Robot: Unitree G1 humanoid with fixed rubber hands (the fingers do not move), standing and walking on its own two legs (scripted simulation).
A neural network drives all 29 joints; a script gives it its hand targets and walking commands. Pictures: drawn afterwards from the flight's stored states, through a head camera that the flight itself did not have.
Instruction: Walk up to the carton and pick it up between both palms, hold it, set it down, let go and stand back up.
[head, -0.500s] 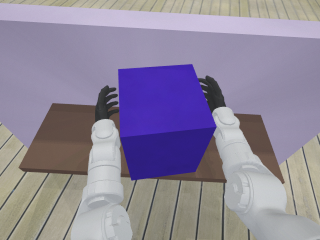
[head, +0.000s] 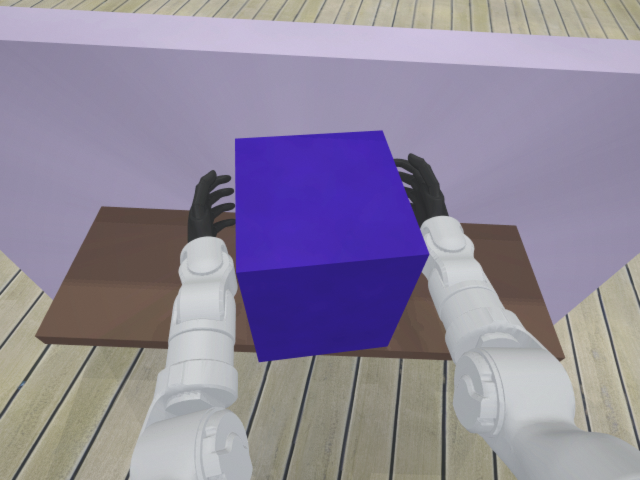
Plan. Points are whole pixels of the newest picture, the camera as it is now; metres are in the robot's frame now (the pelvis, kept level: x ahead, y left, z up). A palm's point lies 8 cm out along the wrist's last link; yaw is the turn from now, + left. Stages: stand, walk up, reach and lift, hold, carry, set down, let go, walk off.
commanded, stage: reach and lift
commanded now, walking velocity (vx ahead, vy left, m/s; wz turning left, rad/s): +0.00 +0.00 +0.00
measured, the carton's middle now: (317, 251) +0.41 +0.03 +0.02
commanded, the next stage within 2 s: none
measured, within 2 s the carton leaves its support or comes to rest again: leaves its support in 0.18 s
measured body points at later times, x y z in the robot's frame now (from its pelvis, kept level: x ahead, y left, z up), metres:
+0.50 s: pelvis -0.01 +0.00 +0.00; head -0.03 +0.01 +0.45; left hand +0.37 +0.19 +0.14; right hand +0.43 -0.10 +0.16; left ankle +0.00 +0.15 -0.75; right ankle +0.01 -0.09 -0.75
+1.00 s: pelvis -0.02 +0.02 +0.00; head -0.05 +0.04 +0.45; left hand +0.38 +0.20 +0.17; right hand +0.41 -0.10 +0.18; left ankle +0.00 +0.15 -0.75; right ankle +0.01 -0.09 -0.75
